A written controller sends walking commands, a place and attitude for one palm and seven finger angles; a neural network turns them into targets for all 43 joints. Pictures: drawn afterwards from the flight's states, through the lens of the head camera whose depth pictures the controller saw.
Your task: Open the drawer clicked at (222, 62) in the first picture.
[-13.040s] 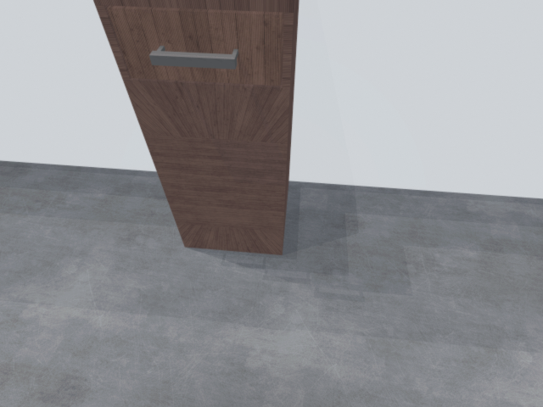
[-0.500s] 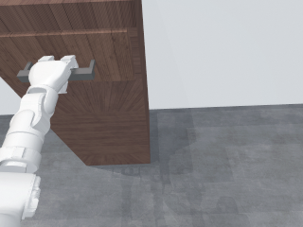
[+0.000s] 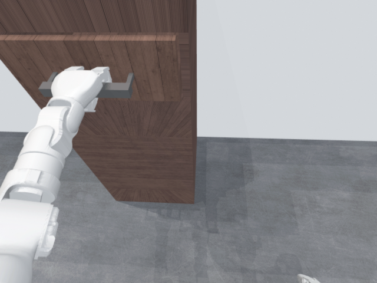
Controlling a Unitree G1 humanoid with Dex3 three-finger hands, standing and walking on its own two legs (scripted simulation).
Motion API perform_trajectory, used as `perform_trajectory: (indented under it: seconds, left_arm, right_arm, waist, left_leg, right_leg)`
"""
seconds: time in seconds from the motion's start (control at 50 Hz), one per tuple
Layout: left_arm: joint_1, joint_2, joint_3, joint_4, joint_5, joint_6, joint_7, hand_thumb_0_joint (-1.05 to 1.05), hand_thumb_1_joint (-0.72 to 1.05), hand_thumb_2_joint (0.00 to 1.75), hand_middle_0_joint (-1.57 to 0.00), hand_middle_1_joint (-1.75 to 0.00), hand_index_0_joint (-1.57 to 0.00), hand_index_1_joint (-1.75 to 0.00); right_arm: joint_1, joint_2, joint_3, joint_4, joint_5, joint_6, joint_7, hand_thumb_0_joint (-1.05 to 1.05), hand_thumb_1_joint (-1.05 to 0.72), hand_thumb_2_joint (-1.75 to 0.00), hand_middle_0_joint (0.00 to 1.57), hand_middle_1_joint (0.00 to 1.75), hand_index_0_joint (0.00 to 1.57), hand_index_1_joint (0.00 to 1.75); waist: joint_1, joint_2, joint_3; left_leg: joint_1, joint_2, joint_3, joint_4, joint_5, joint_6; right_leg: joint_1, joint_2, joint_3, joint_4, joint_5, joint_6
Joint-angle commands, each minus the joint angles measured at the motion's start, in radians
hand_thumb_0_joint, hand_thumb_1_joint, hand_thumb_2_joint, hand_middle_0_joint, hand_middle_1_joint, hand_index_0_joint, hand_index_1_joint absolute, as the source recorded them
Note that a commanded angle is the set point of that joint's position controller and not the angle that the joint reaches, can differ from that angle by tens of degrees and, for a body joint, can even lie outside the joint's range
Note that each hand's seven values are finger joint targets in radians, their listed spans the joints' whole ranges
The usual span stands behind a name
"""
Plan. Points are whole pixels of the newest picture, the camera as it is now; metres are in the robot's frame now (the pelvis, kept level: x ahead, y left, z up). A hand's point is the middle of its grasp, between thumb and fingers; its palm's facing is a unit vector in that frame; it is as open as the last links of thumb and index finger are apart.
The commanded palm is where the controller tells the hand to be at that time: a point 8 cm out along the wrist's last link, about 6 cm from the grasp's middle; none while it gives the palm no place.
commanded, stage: pull the drawer open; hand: left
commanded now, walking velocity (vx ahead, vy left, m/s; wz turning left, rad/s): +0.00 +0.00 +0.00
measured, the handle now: (89, 83) +0.51 +0.23 +0.13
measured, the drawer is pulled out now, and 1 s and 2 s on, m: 0.02 0.04 0.09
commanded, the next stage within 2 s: none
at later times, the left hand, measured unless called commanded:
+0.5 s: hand (85, 114) +0.44 +0.23 +0.11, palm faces -0.05 +0.00 -1.00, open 5.6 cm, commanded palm +0.42 +0.23 +0.17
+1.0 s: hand (85, 114) +0.44 +0.23 +0.11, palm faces -0.01 +0.00 -1.00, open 5.6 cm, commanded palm +0.39 +0.24 +0.17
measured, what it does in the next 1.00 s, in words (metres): stands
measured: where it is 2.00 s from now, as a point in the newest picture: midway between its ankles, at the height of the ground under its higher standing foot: outside the picture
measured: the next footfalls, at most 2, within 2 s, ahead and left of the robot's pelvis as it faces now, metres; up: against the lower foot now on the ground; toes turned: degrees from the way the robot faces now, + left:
none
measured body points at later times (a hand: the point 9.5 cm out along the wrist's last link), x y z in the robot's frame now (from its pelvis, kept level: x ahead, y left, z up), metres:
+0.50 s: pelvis +0.00 +0.00 +0.00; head +0.05 -0.02 +0.45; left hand +0.43 +0.23 +0.16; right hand +0.12 -0.26 -0.13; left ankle -0.05 +0.12 -0.73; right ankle -0.01 -0.13 -0.73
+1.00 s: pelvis -0.02 +0.00 +0.00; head +0.03 -0.02 +0.45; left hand +0.43 +0.23 +0.16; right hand +0.01 -0.27 -0.14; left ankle -0.05 +0.12 -0.73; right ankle -0.01 -0.13 -0.73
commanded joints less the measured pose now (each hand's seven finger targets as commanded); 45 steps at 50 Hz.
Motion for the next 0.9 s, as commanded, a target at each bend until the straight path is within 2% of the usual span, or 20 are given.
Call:
perform_trajectory:
  seconds: [0.0,0.04,0.06,0.1,0.2,0.22,0.24,0.26,0.3,0.34,0.44,0.46,0.52,0.56,0.6,0.7,0.74,0.82,0.84,0.88]
  left_arm:
    - [-0.286,0.255,0.136,-0.360,-0.037,-0.029,0.057,0.00,0.90,0.90,-0.40,-1.35,-0.40,-1.35]
    - [-0.170,0.277,0.174,-0.417,-0.050,-0.014,0.059,0.00,0.90,0.90,-0.40,-1.35,-0.40,-1.35]
    - [-0.117,0.255,0.155,-0.454,-0.057,-0.004,0.057,0.00,0.90,0.90,-0.40,-1.35,-0.40,-1.35]
    - [-0.019,0.280,0.189,-0.503,-0.066,0.020,0.058,0.00,0.90,0.90,-0.40,-1.35,-0.40,-1.35]
    - [0.136,0.259,0.186,-0.648,-0.079,0.084,0.062,0.00,0.90,0.90,-0.40,-1.35,-0.40,-1.35]
    - [-0.035,0.243,0.137,-0.623,-0.073,0.093,0.066,0.00,0.90,0.90,-0.40,-1.35,-0.40,-1.35]
    - [-0.174,0.247,0.122,-0.541,-0.063,0.103,0.072,0.00,0.90,0.90,-0.40,-1.35,-0.40,-1.35]
    - [-0.270,0.286,0.138,-0.466,-0.045,0.106,0.080,0.00,0.90,0.90,-0.40,-1.35,-0.40,-1.35]
    - [-0.276,0.262,0.108,-0.409,-0.017,0.115,0.074,0.00,0.90,0.90,-0.40,-1.35,-0.40,-1.35]
    - [-0.348,0.243,0.074,-0.400,-0.011,0.107,0.062,0.00,0.90,0.90,-0.40,-1.35,-0.40,-1.35]
    - [-0.383,0.230,0.073,-0.289,-0.032,0.052,0.028,0.00,0.90,0.90,-0.40,-1.35,-0.40,-1.35]
    - [-0.384,0.218,0.066,-0.262,-0.033,0.040,0.025,0.00,0.90,0.90,-0.40,-1.35,-0.40,-1.35]
    - [-0.435,0.229,0.074,-0.267,-0.025,-0.002,0.032,0.00,0.90,0.90,-0.40,-1.35,-0.40,-1.35]
    - [-0.451,0.278,0.113,-0.238,-0.015,-0.023,0.043,0.00,0.90,0.90,-0.40,-1.35,-0.40,-1.35]
    - [-0.463,0.247,0.089,-0.229,-0.010,-0.034,0.056,0.00,0.90,0.90,-0.40,-1.35,-0.40,-1.35]
    - [-0.495,0.220,0.068,-0.224,0.001,-0.033,0.093,0.00,0.90,0.90,-0.40,-1.35,-0.40,-1.35]
    - [-0.506,0.210,0.064,-0.227,-0.001,-0.028,0.102,0.00,0.90,0.90,-0.40,-1.35,-0.40,-1.35]
    - [-0.527,0.244,0.083,-0.207,0.005,-0.014,0.115,0.00,0.90,0.90,-0.40,-1.35,-0.40,-1.35]
    - [-0.525,0.235,0.074,-0.207,0.004,-0.013,0.113,0.00,0.90,0.90,-0.40,-1.35,-0.40,-1.35]
    - [-0.443,0.249,0.102,-0.212,-0.004,-0.013,0.112,0.00,0.90,0.90,-0.40,-1.35,-0.40,-1.35]
  right_arm:
    - [0.056,-0.138,-0.057,-0.111,0.001,-0.019,0.002,0.00,-0.90,-0.90,0.20,0.30,0.20,0.30]
    - [0.038,-0.143,-0.059,-0.126,0.005,-0.019,0.010,0.00,-0.90,-0.90,0.20,0.30,0.20,0.30]
    - [0.027,-0.139,-0.057,-0.134,0.006,-0.022,0.014,0.00,-0.90,-0.90,0.20,0.30,0.20,0.30]
    - [0.007,-0.146,-0.057,-0.137,0.012,-0.025,0.017,0.00,-0.90,-0.90,0.20,0.30,0.20,0.30]
    - [-0.035,-0.148,-0.052,-0.146,0.022,-0.039,0.023,0.00,-0.90,-0.90,0.20,0.30,0.20,0.30]
    - [-0.031,-0.157,-0.048,-0.120,0.025,-0.039,0.015,0.00,-0.90,-0.90,0.20,0.30,0.20,0.30]
    - [-0.007,-0.164,-0.051,-0.091,0.029,-0.040,0.003,0.00,-0.90,-0.90,0.20,0.30,0.20,0.30]
    - [0.011,-0.167,-0.052,-0.063,0.031,-0.043,-0.006,0.00,-0.90,-0.90,0.20,0.30,0.20,0.30]
    - [0.024,-0.155,-0.050,-0.057,0.026,-0.048,-0.014,0.00,-0.90,-0.90,0.20,0.30,0.20,0.30]
    - [0.033,-0.154,-0.051,-0.054,0.023,-0.043,-0.017,0.00,-0.90,-0.90,0.20,0.30,0.20,0.30]
    - [0.026,-0.145,-0.040,-0.067,0.019,-0.037,-0.030,0.00,-0.90,-0.90,0.20,0.30,0.20,0.30]
    - [0.023,-0.140,-0.036,-0.072,0.021,-0.037,-0.031,0.00,-0.90,-0.90,0.20,0.30,0.20,0.30]
    - [0.029,-0.134,-0.038,-0.081,0.013,-0.039,-0.031,0.00,-0.90,-0.90,0.20,0.30,0.20,0.30]
    - [0.038,-0.137,-0.039,-0.084,0.009,-0.039,-0.031,0.00,-0.90,-0.90,0.20,0.30,0.20,0.30]
    - [0.042,-0.132,-0.039,-0.086,0.008,-0.043,-0.029,0.00,-0.90,-0.90,0.20,0.30,0.20,0.30]
    - [0.063,-0.132,-0.045,-0.081,0.007,-0.048,-0.020,0.00,-0.90,-0.90,0.20,0.30,0.20,0.30]
    - [0.074,-0.136,-0.050,-0.078,0.006,-0.049,-0.020,0.00,-0.90,-0.90,0.20,0.30,0.20,0.30]
    - [0.089,-0.141,-0.051,-0.060,0.009,-0.050,-0.022,0.00,-0.90,-0.90,0.20,0.30,0.20,0.30]
    - [0.089,-0.144,-0.052,-0.061,0.010,-0.050,-0.024,0.00,-0.90,-0.90,0.20,0.30,0.20,0.30]
    - [0.083,-0.141,-0.053,-0.067,0.011,-0.051,-0.023,0.00,-0.90,-0.90,0.20,0.30,0.20,0.30]
  waist:
    - [0.041,0.000,-0.494]
    - [0.060,-0.023,-0.502]
    - [0.065,-0.004,-0.495]
    - [0.075,-0.017,-0.451]
    - [0.083,-0.002,-0.409]
    - [0.031,0.003,-0.348]
    - [-0.011,-0.041,-0.299]
    - [-0.019,-0.031,-0.289]
    - [0.001,0.006,-0.353]
    - [-0.014,0.011,-0.400]
    - [-0.017,-0.056,-0.351]
    - [-0.013,-0.052,-0.325]
    - [-0.010,-0.030,-0.363]
    - [-0.009,-0.038,-0.376]
    - [-0.013,-0.014,-0.368]
    - [-0.020,0.006,-0.380]
    - [-0.028,-0.018,-0.398]
    - [-0.025,-0.007,-0.392]
    - [-0.033,-0.029,-0.403]
    - [-0.005,-0.015,-0.392]
  left_leg:
    - [0.190,-0.038,-0.002,0.002,0.693,0.039]
    - [0.180,-0.037,0.000,-0.009,0.724,0.041]
    - [0.180,-0.037,0.005,-0.018,0.717,0.042]
    - [0.174,-0.033,0.008,-0.034,0.692,0.042]
    - [0.206,-0.027,0.003,-0.057,0.720,0.036]
    - [0.206,-0.026,0.002,-0.056,0.674,0.034]
    - [0.191,-0.024,0.001,-0.051,0.610,0.037]
    - [0.179,-0.030,0.000,-0.054,0.562,0.034]
    - [0.203,-0.041,0.009,-0.048,0.574,0.033]
    - [0.233,-0.042,0.004,-0.035,0.609,0.031]
    - [0.182,-0.050,0.002,-0.031,0.530,0.038]
    - [0.166,-0.051,0.000,-0.031,0.514,0.038]
    - [0.174,-0.054,0.001,-0.018,0.503,0.038]
    - [0.147,-0.056,0.001,-0.011,0.478,0.037]
    - [0.135,-0.057,0.002,-0.011,0.458,0.034]
    - [0.140,-0.054,-0.006,-0.010,0.421,0.032]
    - [0.144,-0.054,-0.009,-0.008,0.423,0.035]
    - [0.129,-0.053,-0.011,-0.025,0.380,0.035]
    - [0.131,-0.054,-0.008,-0.024,0.371,0.039]
    - [0.124,-0.054,-0.005,-0.039,0.356,0.040]
  right_leg:
    - [0.329,0.058,0.014,0.007,0.507,-0.039]
    - [0.378,0.058,0.015,0.003,0.539,-0.041]
    - [0.390,0.055,0.017,0.000,0.550,-0.038]
    - [0.394,0.057,0.015,-0.012,0.536,-0.037]
    - [0.393,0.060,0.008,-0.027,0.513,-0.035]
    - [0.330,0.064,0.003,-0.039,0.484,-0.033]
    - [0.282,0.068,-0.001,-0.049,0.439,-0.032]
    - [0.258,0.071,0.000,-0.051,0.409,-0.035]
    - [0.278,0.066,0.000,-0.041,0.415,-0.042]
    - [0.283,0.065,0.002,-0.035,0.436,-0.044]
    - [0.279,0.055,0.003,-0.032,0.422,-0.040]
    - [0.264,0.053,0.000,-0.026,0.410,-0.040]
    - [0.253,0.052,0.007,-0.016,0.401,-0.041]
    - [0.262,0.051,0.013,-0.009,0.396,-0.039]
    - [0.242,0.051,0.011,-0.007,0.378,-0.040]
    - [0.202,0.057,0.007,-0.006,0.320,-0.044]
    - [0.207,0.060,0.006,-0.009,0.315,-0.044]
    - [0.210,0.060,0.008,-0.017,0.288,-0.046]
    - [0.216,0.061,0.008,-0.023,0.280,-0.045]
    - [0.241,0.059,0.010,-0.029,0.277,-0.047]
